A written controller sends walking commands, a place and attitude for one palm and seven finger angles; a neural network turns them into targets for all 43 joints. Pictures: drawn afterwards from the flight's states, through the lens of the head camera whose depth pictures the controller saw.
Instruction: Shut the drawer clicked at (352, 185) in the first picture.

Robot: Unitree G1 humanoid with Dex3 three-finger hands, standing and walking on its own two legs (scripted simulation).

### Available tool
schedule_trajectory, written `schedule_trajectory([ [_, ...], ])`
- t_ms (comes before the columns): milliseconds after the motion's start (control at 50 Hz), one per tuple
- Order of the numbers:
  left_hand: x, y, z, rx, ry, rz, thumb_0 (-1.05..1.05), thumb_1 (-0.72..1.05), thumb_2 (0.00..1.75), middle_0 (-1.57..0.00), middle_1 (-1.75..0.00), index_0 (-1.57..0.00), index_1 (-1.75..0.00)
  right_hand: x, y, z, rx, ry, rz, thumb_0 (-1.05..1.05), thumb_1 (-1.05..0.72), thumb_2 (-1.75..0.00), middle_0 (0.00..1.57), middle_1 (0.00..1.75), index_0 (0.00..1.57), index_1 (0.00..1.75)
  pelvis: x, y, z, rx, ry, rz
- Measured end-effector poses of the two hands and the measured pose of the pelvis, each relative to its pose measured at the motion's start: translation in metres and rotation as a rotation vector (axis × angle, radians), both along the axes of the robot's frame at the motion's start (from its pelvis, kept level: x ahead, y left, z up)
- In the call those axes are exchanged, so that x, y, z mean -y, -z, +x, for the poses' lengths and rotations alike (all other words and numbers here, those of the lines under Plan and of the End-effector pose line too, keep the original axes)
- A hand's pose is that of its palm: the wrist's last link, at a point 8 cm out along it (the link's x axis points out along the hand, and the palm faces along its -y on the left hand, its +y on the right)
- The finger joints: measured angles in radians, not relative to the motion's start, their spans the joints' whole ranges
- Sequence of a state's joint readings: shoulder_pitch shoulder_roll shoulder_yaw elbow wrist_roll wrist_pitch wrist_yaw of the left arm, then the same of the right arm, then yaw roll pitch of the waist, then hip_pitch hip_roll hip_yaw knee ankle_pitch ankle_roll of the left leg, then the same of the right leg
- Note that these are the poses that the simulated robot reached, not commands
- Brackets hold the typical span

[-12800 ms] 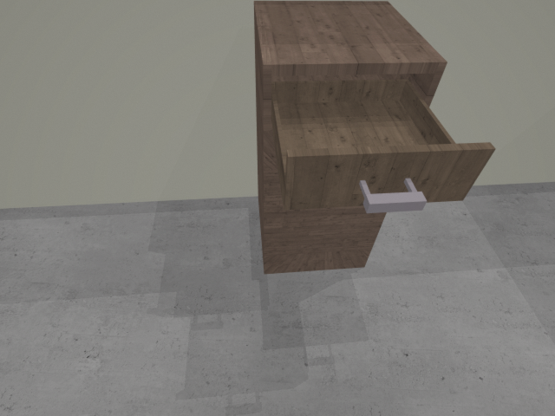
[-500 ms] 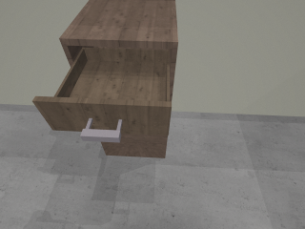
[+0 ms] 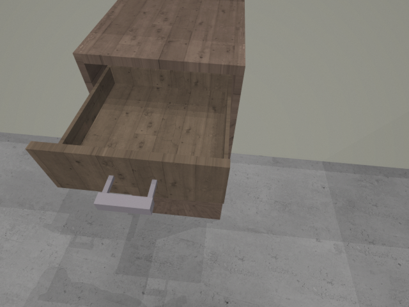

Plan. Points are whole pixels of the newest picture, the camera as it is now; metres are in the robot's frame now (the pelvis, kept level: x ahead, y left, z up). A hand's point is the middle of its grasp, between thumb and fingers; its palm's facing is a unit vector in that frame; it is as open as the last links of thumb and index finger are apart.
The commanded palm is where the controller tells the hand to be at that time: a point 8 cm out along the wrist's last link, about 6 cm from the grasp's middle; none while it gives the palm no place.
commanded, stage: come to a stop and stand still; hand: left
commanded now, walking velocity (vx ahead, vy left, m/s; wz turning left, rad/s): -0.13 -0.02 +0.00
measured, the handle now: (128, 193) +0.31 +0.19 +0.04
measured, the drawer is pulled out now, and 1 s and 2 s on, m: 0.29 0.29 0.29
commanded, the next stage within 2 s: look again from close up in 1.68 s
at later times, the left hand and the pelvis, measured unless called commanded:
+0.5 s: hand out of the picture +0.00 +0.19 -0.17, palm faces +0.01 -0.98 -0.20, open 7.4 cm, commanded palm none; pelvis -0.08 +0.01 +0.00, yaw +0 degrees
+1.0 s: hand out of the picture -0.16 +0.21 -0.17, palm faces +0.05 -0.99 -0.16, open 7.4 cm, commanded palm none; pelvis -0.10 +0.05 +0.01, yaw +1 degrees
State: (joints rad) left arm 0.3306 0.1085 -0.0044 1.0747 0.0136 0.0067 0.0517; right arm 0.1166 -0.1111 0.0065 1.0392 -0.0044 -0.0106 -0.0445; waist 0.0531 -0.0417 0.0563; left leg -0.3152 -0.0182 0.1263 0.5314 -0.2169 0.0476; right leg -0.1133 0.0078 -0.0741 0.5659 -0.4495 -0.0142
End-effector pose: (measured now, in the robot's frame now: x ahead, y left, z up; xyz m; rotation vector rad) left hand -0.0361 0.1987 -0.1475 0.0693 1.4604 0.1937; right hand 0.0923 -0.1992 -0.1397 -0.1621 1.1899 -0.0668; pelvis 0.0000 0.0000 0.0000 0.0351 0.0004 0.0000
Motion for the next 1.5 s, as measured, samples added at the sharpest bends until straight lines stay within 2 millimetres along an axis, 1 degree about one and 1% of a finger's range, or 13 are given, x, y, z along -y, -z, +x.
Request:
schedule_trajectory([
  [60,-0.009,-0.009,0.015,0.05,0.027,0.056,0.01,0.91,0.9,-0.21,-0.3,-0.2,-0.3,0.003,0.007,-0.008,-0.009,0.01,0.026,0.0,-0.91,-0.9,0.2,0.3,0.2,0.3,0.004,-0.001,-0.011,-0.01,-0.002,-0.004],
  [140,-0.022,-0.019,0.02,0.1,0.052,0.124,0.01,0.92,0.9,-0.21,-0.3,-0.2,-0.3,0.017,0.012,-0.03,-0.032,0.042,0.034,0.0,-0.91,-0.9,0.2,0.3,0.21,0.3,0.011,0.0,-0.02,-0.007,-0.001,-0.013],
  [300,-0.032,-0.021,0.026,0.211,0.141,0.14,0.01,0.91,0.9,-0.2,-0.3,-0.2,-0.3,0.051,-0.002,-0.079,-0.007,0.128,-0.04,0.0,-0.92,-0.9,0.2,0.3,0.2,0.3,0.01,0.002,-0.04,0.015,0.025,-0.026],
  [380,-0.037,-0.013,0.032,0.275,0.157,0.11,0.01,0.91,0.9,-0.21,-0.3,-0.2,-0.3,0.052,-0.006,-0.105,-0.018,0.118,-0.084,0.0,-0.92,-0.9,0.2,0.3,0.2,0.3,0.004,0.006,-0.056,0.026,0.004,-0.048],
  [460,-0.04,-0.007,0.034,0.318,0.143,0.072,0.01,0.9,0.9,-0.2,-0.3,-0.2,-0.3,0.039,-0.011,-0.135,-0.053,0.092,-0.098,0.0,-0.91,-0.9,0.2,0.3,0.2,0.29,-0.004,0.005,-0.073,0.045,-0.001,-0.043],
  [520,-0.04,-0.011,0.025,0.326,0.138,0.049,0.01,0.9,0.9,-0.2,-0.3,-0.2,-0.3,0.027,-0.012,-0.156,-0.079,0.073,-0.088,0.01,-0.91,-0.9,0.2,0.3,0.2,0.3,-0.011,0.001,-0.084,0.049,0.001,-0.051],
  [580,-0.044,-0.014,0.008,0.308,0.136,0.036,0.01,0.9,0.9,-0.21,-0.3,-0.2,-0.3,0.014,-0.012,-0.171,-0.101,0.06,-0.067,0.01,-0.91,-0.9,0.2,0.3,0.2,0.3,-0.018,-0.003,-0.093,0.046,0.0,-0.056],
  [760,-0.064,-0.011,-0.067,0.127,0.093,0.035,0.01,0.9,0.9,-0.21,-0.3,-0.2,-0.3,-0.011,-0.012,-0.2,-0.163,0.053,-0.045,0.01,-0.92,-0.9,0.2,0.3,0.21,0.3,-0.034,-0.008,-0.108,0.019,-0.006,-0.062],
  [840,-0.069,-0.008,-0.096,0.054,0.067,0.029,0.01,0.9,0.9,-0.2,-0.3,-0.2,-0.3,-0.015,-0.012,-0.205,-0.187,0.052,-0.052,0.01,-0.91,-0.9,0.2,0.3,0.21,0.3,-0.04,-0.008,-0.109,0.018,-0.011,-0.061],
  [920,-0.068,-0.008,-0.114,0.006,0.046,0.017,0.01,0.91,0.9,-0.2,-0.3,-0.2,-0.3,-0.019,-0.013,-0.201,-0.192,0.047,-0.058,0.01,-0.91,-0.9,0.2,0.3,0.21,0.3,-0.045,-0.009,-0.107,0.017,-0.016,-0.058],
  [1060,-0.059,-0.006,-0.124,-0.034,0.034,-0.018,0.01,0.91,0.9,-0.2,-0.3,-0.2,-0.3,-0.026,-0.014,-0.182,-0.167,0.04,-0.06,0.01,-0.91,-0.9,0.2,0.3,0.2,0.3,-0.051,-0.01,-0.1,0.014,-0.014,-0.054],
  [1220,-0.053,-0.004,-0.106,-0.034,0.048,-0.043,0.01,0.91,0.9,-0.2,-0.3,-0.2,-0.3,-0.028,-0.017,-0.168,-0.164,0.052,-0.07,0.01,-0.92,-0.9,0.2,0.3,0.2,0.3,-0.054,-0.012,-0.088,0.001,-0.008,-0.049],
  [1500,-0.063,-0.003,-0.04,0.041,0.086,-0.014,0.0,0.91,0.9,-0.2,-0.3,-0.2,-0.3,-0.035,-0.015,-0.164,-0.202,0.086,-0.061,0.01,-0.92,-0.9,0.2,0.3,0.2,0.3,-0.054,-0.012,-0.064,0.002,0.002,-0.047],
])
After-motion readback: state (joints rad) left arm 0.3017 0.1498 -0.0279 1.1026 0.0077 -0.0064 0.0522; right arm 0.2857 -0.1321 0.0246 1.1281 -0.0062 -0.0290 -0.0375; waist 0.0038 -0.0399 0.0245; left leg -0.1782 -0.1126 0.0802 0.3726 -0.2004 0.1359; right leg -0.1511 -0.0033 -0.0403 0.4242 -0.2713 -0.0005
